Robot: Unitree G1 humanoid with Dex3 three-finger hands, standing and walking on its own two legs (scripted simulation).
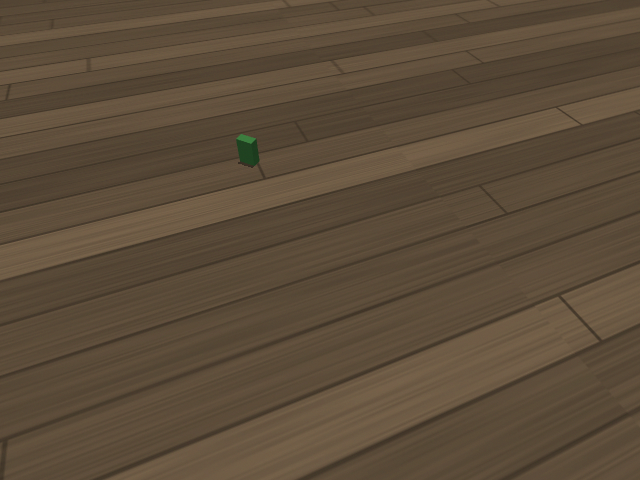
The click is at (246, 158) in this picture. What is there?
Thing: carton on end
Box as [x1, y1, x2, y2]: [236, 134, 258, 165]
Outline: 241,134 236,138 240,160 254,165 258,161 256,139
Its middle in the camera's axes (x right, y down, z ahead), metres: -0.37 -0.45 +1.95
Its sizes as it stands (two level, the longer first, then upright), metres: 0.088 0.047 0.135
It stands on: the floor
